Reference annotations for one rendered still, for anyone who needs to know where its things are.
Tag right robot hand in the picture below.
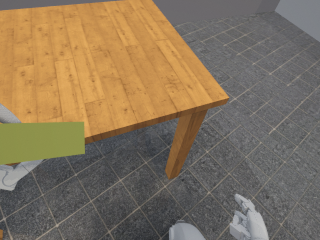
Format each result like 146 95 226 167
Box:
229 194 269 240

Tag table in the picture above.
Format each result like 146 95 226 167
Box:
0 0 229 240

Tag right robot shin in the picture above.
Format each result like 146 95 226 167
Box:
175 220 185 224

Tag left robot hand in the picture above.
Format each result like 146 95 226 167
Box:
0 103 44 191

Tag sponge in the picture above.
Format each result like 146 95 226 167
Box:
0 121 85 165

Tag robot right thigh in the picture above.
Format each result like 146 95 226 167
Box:
169 223 206 240

